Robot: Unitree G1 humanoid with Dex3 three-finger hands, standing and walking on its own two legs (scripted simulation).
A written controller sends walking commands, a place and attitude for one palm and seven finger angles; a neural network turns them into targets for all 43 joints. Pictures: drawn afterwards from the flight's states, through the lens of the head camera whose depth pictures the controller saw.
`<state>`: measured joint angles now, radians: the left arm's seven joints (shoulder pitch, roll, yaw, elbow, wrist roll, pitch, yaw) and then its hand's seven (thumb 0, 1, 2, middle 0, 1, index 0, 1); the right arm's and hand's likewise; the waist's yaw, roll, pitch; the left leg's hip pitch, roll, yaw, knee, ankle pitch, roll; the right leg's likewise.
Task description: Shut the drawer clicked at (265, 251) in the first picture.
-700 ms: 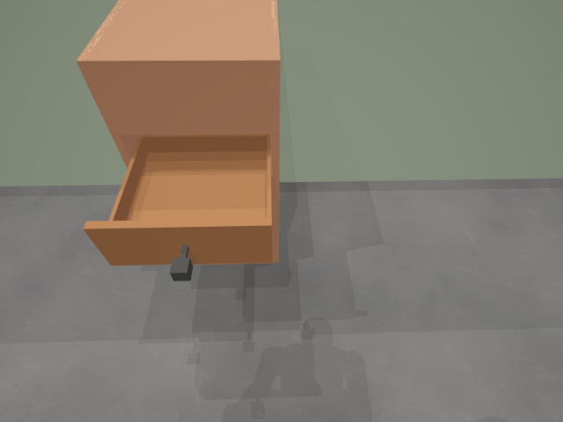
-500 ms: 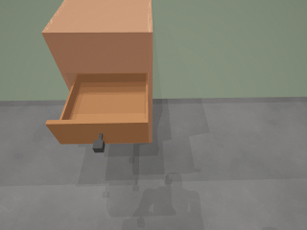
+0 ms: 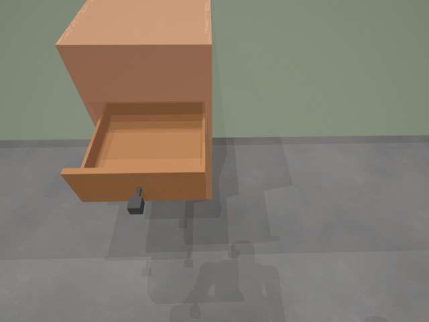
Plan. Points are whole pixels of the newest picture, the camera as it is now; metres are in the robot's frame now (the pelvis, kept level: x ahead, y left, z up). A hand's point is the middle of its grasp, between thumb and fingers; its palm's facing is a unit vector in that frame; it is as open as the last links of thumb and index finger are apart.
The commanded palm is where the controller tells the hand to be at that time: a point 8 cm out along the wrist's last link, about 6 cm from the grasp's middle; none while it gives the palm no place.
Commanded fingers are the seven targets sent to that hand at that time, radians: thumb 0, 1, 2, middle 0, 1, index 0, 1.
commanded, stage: look at it before walking up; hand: left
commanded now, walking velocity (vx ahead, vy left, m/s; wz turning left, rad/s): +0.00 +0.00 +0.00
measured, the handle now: (137, 199) +0.44 +0.24 -0.18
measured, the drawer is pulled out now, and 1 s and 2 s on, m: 0.30 0.30 0.30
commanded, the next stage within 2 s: take the last steps up to it in 0.14 s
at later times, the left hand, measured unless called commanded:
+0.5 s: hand out of the picture +0.01 +0.17 -0.18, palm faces +0.05 -0.98 -0.19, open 7.3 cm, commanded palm none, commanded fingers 0.00 0.90 0.90 -0.20 -0.30 -0.20 -0.30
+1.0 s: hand (136, 290) +0.21 +0.20 -0.19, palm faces +0.10 -0.97 -0.23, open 7.3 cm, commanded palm none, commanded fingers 0.00 0.90 0.90 -0.20 -0.30 -0.20 -0.30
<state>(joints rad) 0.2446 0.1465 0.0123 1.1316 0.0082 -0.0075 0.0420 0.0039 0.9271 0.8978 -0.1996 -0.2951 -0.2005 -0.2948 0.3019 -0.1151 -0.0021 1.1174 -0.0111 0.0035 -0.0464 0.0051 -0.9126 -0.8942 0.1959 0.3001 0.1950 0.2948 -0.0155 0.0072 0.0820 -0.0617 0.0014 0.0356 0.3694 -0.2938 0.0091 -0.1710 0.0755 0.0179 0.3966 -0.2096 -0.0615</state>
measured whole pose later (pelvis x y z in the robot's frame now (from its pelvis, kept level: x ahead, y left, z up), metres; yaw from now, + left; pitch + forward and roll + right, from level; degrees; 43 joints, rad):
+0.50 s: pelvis +0.02 +0.00 -0.01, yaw +1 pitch +0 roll +0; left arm 0.27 0.14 0.03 1.11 0.02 0.00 0.02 0.00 0.92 0.90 -0.20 -0.30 -0.20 -0.29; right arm 0.36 -0.12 -0.01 1.12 -0.02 0.01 -0.03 0.00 -0.91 -0.89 0.20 0.30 0.19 0.29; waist -0.01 0.01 0.07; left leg -0.07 -0.01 0.02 0.44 -0.36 0.02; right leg -0.19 0.07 0.01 0.49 -0.29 -0.06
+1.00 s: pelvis +0.14 +0.00 -0.03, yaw +4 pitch -1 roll +1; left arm 0.12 0.18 0.07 0.98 0.01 0.00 0.02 0.01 0.93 0.90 -0.20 -0.29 -0.20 -0.29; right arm 0.48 -0.07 0.01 1.14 -0.02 0.00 -0.06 0.00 -0.91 -0.89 0.20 0.30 0.20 0.30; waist -0.02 0.01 0.17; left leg 0.10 -0.01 0.01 0.48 -0.50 0.00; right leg -0.44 0.00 -0.10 0.74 -0.24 -0.08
